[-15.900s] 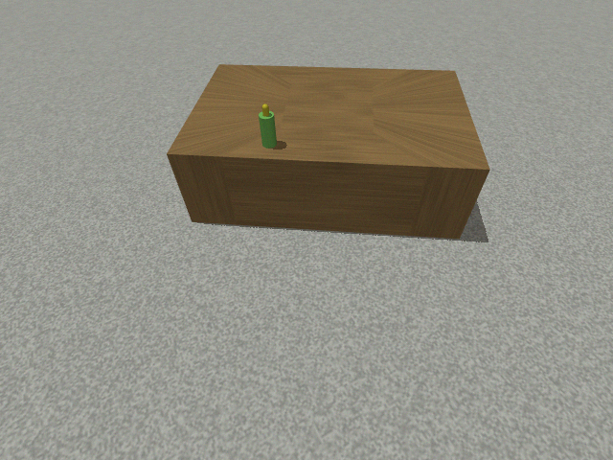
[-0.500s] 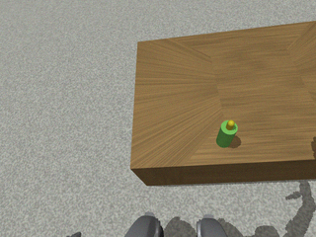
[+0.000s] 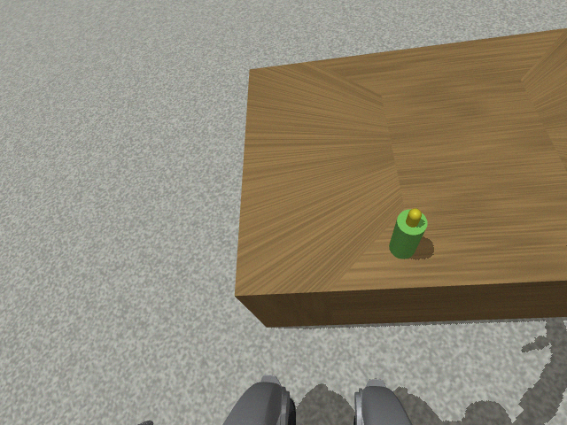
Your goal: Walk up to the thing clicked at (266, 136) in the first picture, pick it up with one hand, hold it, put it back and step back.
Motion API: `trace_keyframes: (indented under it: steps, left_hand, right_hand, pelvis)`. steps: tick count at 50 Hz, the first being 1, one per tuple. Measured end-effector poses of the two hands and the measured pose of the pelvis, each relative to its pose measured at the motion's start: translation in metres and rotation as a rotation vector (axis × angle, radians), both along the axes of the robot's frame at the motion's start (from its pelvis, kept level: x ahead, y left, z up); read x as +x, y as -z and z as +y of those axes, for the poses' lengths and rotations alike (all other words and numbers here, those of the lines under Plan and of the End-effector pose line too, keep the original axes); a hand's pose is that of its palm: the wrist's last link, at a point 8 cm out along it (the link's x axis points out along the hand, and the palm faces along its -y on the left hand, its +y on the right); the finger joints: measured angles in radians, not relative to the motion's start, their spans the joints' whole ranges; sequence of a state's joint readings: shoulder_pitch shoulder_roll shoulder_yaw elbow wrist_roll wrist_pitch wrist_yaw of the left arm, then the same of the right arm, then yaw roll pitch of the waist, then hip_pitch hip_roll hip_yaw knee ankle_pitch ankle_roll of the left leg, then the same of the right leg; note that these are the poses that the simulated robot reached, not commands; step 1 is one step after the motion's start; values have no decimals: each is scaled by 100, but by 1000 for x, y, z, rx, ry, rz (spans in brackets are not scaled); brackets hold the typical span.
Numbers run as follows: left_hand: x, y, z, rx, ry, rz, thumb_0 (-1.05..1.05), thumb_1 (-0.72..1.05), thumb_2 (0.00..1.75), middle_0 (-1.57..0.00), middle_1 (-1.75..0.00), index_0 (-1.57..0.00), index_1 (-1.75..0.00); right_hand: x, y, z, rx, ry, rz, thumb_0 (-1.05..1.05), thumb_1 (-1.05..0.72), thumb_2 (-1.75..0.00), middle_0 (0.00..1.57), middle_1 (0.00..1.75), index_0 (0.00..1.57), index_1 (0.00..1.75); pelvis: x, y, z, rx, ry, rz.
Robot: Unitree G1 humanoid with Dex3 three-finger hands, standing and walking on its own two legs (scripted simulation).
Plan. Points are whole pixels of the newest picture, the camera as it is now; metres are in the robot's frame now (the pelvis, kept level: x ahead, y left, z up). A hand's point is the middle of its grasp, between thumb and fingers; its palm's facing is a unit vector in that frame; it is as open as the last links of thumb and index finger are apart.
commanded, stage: approach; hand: right
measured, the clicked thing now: (408, 231) +0.49 -0.17 -0.23
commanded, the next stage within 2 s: close in in 0.68 s
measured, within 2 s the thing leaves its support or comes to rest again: neither
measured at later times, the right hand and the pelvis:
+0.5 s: hand (512, 218) +0.45 -0.31 -0.10, palm faces +0.02 +1.00 +0.01, open 17.5 cm; pelvis -0.02 +0.01 -0.14, yaw +3 degrees
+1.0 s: hand (427, 248) +0.47 -0.22 -0.26, palm faces +0.01 +1.00 +0.00, open 17.3 cm; pelvis -0.08 +0.01 -0.29, yaw +4 degrees
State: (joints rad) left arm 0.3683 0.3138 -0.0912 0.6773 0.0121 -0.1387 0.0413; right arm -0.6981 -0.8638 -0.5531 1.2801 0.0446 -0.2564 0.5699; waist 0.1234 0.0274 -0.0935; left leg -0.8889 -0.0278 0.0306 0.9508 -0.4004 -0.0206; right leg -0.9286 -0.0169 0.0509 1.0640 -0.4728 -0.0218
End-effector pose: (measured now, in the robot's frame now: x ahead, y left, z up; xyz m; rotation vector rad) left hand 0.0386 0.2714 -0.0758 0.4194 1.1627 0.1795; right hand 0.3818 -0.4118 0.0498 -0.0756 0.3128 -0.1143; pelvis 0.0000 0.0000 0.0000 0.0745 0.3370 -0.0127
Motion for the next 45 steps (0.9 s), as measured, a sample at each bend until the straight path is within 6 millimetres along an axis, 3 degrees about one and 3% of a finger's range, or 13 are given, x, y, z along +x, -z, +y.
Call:
trace_keyframes:
  steps: [8, 13, 19, 29, 36, 45]
  left_hand:
    - [-6, 2, 2, 2, -5, 16, 1, 91, 91, -19, -29, -19, -29]
    - [-8, 18, 5, 5, 19, 30, 1, 91, 91, -19, -29, -19, -30]
    - [0, 63, 9, 18, 58, 34, 1, 90, 91, -19, -29, -18, -30]
    - [11, 178, 8, 29, 96, 27, 1, 90, 91, -18, -29, -18, -29]
    - [-13, 245, 1, -23, 83, 92, 1, 91, 91, -18, -29, -18, -29]
    - [-57, 290, 3, -40, 25, 141, 1, 91, 89, -19, -29, -19, -29]
  right_hand:
    - [7, 0, -1, 8, 10, -13, -1, 55, -7, 4, 5, 5, 5]
    - [14, 20, 3, 18, -1, -65, -1, 55, -8, 3, 5, 4, 6]
    - [29, 76, 24, 37, -63, -223, -1, 56, -9, 3, 5, 4, 6]
    - [56, 199, 56, 95, -100, -378, -1, 54, -5, 6, 4, 6, 4]
    - [62, 263, 78, 102, -89, -296, -2, 53, -5, 6, 4, 6, 4]
    - [60, 304, 120, 84, -110, -308, -2, 50, -4, 6, 3, 6, 3]
  pelvis:
    - [-1, 3, 1, 1, -3, 17]
    - [-4, 21, 2, 5, -7, 64]
    - [-11, 68, 4, 11, -22, 163]
    - [-33, 177, 10, 37, -36, 269]
    - [-52, 230, 11, 45, -46, 284]
    - [-73, 277, 12, 45, -48, 268]
